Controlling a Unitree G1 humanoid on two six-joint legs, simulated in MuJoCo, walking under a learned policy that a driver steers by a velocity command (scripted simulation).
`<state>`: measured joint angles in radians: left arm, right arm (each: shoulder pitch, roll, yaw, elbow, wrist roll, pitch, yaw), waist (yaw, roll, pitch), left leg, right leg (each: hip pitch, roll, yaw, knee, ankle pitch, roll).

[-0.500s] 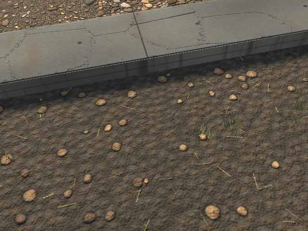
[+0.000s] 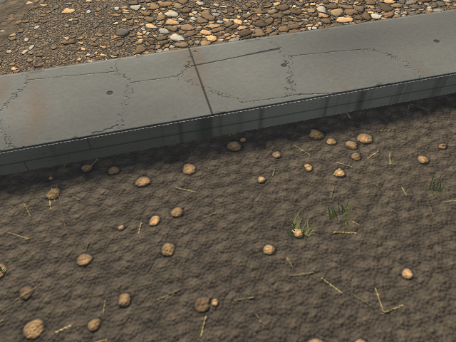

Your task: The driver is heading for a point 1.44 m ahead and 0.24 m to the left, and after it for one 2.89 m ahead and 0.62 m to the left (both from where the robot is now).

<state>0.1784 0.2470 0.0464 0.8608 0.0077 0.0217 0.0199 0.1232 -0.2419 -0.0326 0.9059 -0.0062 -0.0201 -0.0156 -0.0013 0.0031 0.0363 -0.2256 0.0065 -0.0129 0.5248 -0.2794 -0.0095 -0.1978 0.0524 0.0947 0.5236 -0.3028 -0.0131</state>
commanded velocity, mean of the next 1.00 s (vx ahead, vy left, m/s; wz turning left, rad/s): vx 0.23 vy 0.00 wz -0.01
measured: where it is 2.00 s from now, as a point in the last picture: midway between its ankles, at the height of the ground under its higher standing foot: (235, 251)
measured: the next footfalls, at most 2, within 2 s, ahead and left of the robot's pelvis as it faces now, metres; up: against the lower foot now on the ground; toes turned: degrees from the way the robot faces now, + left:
left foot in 1.02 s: +0.41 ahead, +0.13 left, +0.00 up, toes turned +2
right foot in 1.56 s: +0.71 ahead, -0.11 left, +0.00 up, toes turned -2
